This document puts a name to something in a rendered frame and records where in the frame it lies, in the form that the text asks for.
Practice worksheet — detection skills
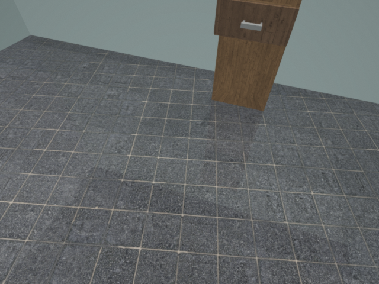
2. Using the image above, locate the cabinet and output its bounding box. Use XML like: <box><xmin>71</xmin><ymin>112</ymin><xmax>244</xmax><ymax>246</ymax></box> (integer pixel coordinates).
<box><xmin>211</xmin><ymin>0</ymin><xmax>302</xmax><ymax>111</ymax></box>

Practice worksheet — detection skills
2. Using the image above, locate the handle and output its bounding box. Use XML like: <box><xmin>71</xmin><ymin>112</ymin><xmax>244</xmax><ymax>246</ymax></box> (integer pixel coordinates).
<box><xmin>240</xmin><ymin>20</ymin><xmax>262</xmax><ymax>31</ymax></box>

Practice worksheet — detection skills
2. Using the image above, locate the drawer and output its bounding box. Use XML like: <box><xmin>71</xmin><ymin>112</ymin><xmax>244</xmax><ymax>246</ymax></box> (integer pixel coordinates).
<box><xmin>214</xmin><ymin>0</ymin><xmax>300</xmax><ymax>47</ymax></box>

